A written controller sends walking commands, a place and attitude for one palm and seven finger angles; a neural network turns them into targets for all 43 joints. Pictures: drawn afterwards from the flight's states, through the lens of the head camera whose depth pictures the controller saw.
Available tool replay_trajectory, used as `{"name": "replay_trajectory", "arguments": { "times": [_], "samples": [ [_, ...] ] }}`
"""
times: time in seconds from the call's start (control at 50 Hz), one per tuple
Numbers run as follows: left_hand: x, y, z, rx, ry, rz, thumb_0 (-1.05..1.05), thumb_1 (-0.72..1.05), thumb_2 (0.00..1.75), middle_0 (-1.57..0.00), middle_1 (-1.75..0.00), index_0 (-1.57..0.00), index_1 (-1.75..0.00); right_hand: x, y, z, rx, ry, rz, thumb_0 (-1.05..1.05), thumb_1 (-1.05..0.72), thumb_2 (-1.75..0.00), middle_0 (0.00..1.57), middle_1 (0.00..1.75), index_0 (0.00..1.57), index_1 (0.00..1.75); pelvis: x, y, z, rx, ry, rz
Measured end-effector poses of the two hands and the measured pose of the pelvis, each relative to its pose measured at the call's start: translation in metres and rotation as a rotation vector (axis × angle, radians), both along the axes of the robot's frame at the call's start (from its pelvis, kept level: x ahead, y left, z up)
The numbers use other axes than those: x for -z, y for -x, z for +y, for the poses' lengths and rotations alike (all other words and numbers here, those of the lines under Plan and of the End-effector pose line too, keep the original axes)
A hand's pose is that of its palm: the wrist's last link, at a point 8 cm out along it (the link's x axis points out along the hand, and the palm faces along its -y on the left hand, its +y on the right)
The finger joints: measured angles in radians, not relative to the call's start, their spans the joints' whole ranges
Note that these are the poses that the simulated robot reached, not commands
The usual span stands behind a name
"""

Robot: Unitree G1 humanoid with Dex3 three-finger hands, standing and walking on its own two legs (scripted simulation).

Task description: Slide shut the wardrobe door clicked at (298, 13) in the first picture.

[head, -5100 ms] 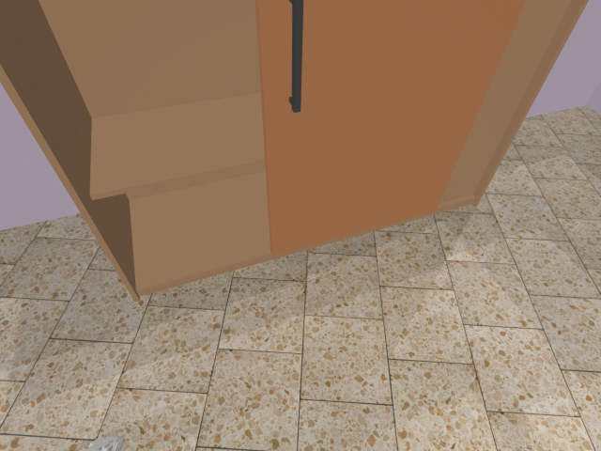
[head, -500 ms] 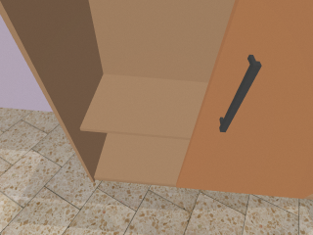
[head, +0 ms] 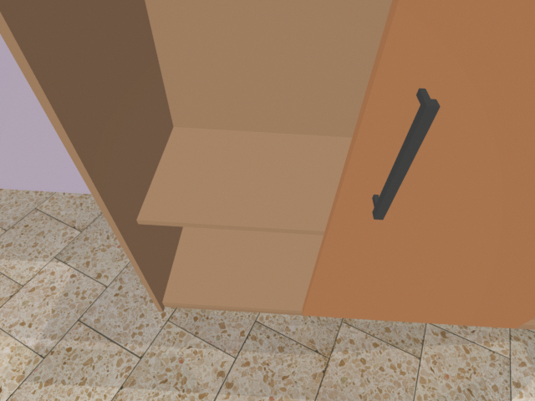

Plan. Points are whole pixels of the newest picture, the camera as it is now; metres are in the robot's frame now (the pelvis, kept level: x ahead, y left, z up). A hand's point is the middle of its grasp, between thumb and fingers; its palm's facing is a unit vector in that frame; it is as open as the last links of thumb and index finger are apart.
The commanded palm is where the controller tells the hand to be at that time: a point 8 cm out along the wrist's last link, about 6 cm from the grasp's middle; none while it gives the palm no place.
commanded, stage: come to a stop and stand still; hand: right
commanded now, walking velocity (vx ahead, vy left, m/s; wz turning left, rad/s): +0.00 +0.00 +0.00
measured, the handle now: (397, 162) +0.50 -0.20 +0.09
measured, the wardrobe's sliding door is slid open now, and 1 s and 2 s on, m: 0.53 0.53 0.53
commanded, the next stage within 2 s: look again from close up in 0.46 s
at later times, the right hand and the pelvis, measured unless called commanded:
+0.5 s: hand out of the picture -0.03 -0.19 -0.18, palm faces +0.06 +0.98 -0.16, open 7.4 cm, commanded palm none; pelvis -0.02 -0.03 +0.00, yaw +0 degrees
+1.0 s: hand out of the picture -0.03 -0.17 -0.18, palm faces +0.06 +0.99 -0.12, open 7.4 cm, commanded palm none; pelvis +0.00 -0.03 +0.00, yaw +0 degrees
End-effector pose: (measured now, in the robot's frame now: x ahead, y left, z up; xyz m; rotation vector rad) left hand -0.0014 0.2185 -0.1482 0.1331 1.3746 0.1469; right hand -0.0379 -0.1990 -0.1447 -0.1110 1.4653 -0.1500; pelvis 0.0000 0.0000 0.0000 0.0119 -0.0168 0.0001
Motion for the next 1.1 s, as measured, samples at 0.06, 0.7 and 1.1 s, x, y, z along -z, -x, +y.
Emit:
{"name": "replay_trajectory", "arguments": {
  "times": [0.06, 0.7, 1.1],
  "samples": [
    [0.000, -0.004, -0.003, 0.011, -0.009, -0.030, 0.01, 0.91, 0.90, -0.20, -0.30, -0.20, -0.30, 0.004, 0.003, -0.002, 0.002, -0.013, -0.011, 0.01, -0.91, -0.90, 0.20, 0.30, 0.20, 0.30, 0.002, 0.003, -0.005, 0.003, 0.004, -0.011],
    [-0.003, 0.034, -0.047, -0.008, 0.022, 0.041, 0.00, 0.91, 0.90, -0.20, -0.30, -0.20, -0.30, 0.009, 0.011, -0.032, 0.019, -0.029, -0.036, 0.01, -0.91, -0.90, 0.20, 0.30, 0.20, 0.30, 0.001, 0.013, -0.031, 0.001, 0.011, -0.002],
    [-0.004, 0.017, -0.041, -0.009, 0.005, 0.025, 0.01, 0.92, 0.90, -0.20, -0.30, -0.20, -0.30, 0.008, -0.006, -0.025, 0.020, -0.039, -0.051, 0.01, -0.91, -0.90, 0.20, 0.30, 0.20, 0.30, 0.000, 0.002, -0.029, -0.005, 0.011, -0.007]
  ]
}}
